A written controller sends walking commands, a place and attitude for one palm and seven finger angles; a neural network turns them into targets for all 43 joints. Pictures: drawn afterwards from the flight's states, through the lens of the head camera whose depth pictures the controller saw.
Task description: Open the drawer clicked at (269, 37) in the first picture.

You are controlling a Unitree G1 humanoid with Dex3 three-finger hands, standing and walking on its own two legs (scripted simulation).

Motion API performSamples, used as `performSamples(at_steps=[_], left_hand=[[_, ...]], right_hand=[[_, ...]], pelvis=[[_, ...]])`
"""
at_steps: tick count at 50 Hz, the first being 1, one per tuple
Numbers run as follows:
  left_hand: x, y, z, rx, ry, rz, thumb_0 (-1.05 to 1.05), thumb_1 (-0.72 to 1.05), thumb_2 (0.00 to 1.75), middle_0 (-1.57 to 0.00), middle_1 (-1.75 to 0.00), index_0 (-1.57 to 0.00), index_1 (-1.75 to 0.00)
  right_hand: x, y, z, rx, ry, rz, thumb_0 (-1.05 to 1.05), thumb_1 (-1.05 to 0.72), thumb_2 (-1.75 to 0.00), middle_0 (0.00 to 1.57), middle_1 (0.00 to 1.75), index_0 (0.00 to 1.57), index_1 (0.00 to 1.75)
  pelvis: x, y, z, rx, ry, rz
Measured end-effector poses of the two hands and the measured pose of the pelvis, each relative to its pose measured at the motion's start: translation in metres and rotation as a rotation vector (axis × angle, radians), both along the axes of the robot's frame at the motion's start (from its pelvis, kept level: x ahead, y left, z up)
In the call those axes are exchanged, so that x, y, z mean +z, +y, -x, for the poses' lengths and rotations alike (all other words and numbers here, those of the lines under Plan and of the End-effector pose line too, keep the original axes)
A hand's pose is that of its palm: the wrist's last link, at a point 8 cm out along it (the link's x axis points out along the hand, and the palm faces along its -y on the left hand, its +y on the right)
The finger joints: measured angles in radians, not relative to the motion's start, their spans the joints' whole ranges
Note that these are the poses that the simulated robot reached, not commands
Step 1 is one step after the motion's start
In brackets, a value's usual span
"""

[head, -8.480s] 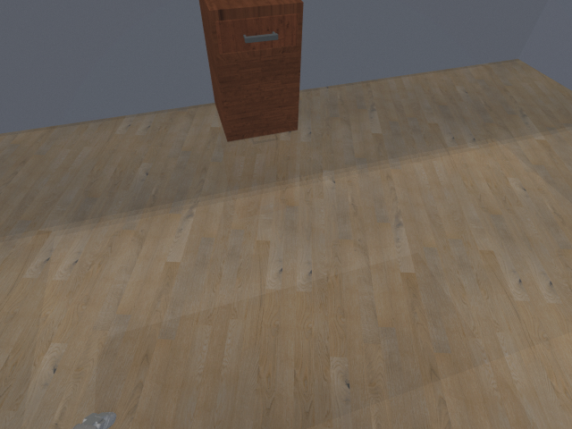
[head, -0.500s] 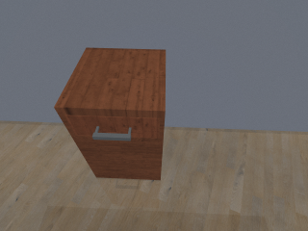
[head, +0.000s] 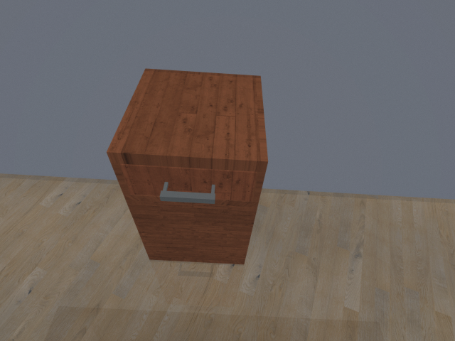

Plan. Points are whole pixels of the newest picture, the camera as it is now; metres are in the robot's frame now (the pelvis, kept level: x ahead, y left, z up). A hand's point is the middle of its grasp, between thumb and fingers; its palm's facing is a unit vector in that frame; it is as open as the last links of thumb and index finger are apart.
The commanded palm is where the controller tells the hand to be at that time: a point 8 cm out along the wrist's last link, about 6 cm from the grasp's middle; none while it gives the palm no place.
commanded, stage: raise the hand with hooked fingers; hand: left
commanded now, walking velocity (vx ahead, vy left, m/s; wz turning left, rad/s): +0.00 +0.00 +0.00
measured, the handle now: (188, 191) +0.54 +0.14 -0.19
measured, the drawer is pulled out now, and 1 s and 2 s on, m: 0.00 0.00 0.00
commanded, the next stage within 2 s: move the hooked fingers above the handle in 1.86 s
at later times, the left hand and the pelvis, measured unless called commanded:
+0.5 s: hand (108, 321) +0.16 +0.22 -0.06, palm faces +0.04 -0.08 -1.00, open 9.3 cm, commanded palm +0.16 +0.23 +0.00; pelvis -0.02 -0.03 -0.05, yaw +2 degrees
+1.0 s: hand (109, 249) +0.26 +0.23 +0.01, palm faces +0.05 -0.09 -1.00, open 12.2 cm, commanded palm +0.24 +0.23 +0.07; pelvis +0.03 -0.03 -0.02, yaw +2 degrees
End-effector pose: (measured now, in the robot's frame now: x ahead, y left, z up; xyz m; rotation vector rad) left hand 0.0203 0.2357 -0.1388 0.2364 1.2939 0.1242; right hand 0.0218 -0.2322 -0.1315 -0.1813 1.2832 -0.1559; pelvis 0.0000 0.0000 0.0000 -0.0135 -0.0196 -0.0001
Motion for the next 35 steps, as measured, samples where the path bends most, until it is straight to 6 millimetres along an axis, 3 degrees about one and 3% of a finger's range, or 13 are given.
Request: performSamples(at_steps=[3, 6, 10, 13, 18, 21, 25, 29, 35], left_hand=[[0.052, 0.008, -0.049, -0.172, -0.298, -0.174, 0.01, 0.9, 0.89, -0.21, -0.31, -0.2, -0.31], [0.105, 0.004, -0.1, -0.391, -0.574, -0.409, 0.01, 0.87, 0.88, -0.21, -0.33, -0.2, -0.33], [0.15, -0.006, -0.146, -0.671, -0.788, -0.784, 0.01, 0.8, 0.85, -0.21, -0.37, -0.2, -0.37], [0.151, -0.02, -0.151, -0.815, -0.839, -0.932, 0.01, 0.75, 0.83, -0.21, -0.4, -0.2, -0.4], [0.128, -0.034, -0.124, -0.926, -0.804, -0.982, 0.0, 0.63, 0.78, -0.22, -0.47, -0.22, -0.47], [0.122, -0.031, -0.112, -0.913, -0.798, -1.017, 0.0, 0.56, 0.75, -0.24, -0.52, -0.23, -0.52], [0.13, -0.018, -0.119, -0.865, -0.825, -1.105, 0.0, 0.46, 0.71, -0.25, -0.58, -0.25, -0.58], [0.147, -0.008, -0.144, -0.81, -0.818, -1.162, 0.0, 0.36, 0.67, -0.26, -0.64, -0.26, -0.64], [0.169, -0.017, -0.177, -0.825, -0.787, -1.086, 0.0, 0.23, 0.61, -0.27, -0.73, -0.26, -0.73]], right_hand=[[0.008, 0.001, -0.009, 0.01, -0.175, 0.022, 0.01, -0.92, -0.9, 0.2, 0.3, 0.2, 0.3], [0.009, -0.002, -0.031, 0.04, -0.338, 0.022, 0.01, -0.91, -0.9, 0.2, 0.3, 0.2, 0.3], [0.005, -0.011, -0.072, 0.104, -0.465, 0.013, 0.01, -0.91, -0.9, 0.2, 0.3, 0.2, 0.3], [0.009, -0.018, -0.103, 0.117, -0.521, 0.003, 0.01, -0.91, -0.9, 0.2, 0.3, 0.2, 0.3], [0.02, -0.023, -0.15, 0.197, -0.547, 0.015, 0.01, -0.91, -0.9, 0.2, 0.3, 0.2, 0.3], [0.021, -0.022, -0.175, 0.258, -0.551, 0.033, 0.01, -0.91, -0.9, 0.2, 0.3, 0.2, 0.3], [0.015, -0.014, -0.201, 0.31, -0.561, 0.031, 0.01, -0.91, -0.9, 0.2, 0.3, 0.2, 0.3], [0.01, -0.002, -0.212, 0.31, -0.555, -0.013, 0.01, -0.91, -0.9, 0.19, 0.3, 0.2, 0.3], [0.01, 0.006, -0.203, 0.268, -0.494, -0.071, 0.01, -0.9, -0.9, 0.2, 0.3, 0.2, 0.3]], pelvis=[[-0.001, 0.0, 0.007, -0.011, 0.023, -0.017], [-0.01, -0.003, 0.017, 0.011, 0.056, -0.036], [-0.022, -0.004, 0.027, -0.001, 0.111, -0.035], [-0.03, -0.008, 0.03, -0.031, 0.146, -0.048], [-0.04, -0.018, 0.029, -0.023, 0.178, -0.052], [-0.047, -0.024, 0.026, 0.001, 0.193, -0.042], [-0.055, -0.031, 0.021, 0.03, 0.202, -0.026], [-0.054, -0.035, 0.013, 0.043, 0.194, -0.017], [-0.037, -0.036, -0.004, 0.03, 0.177, -0.025]])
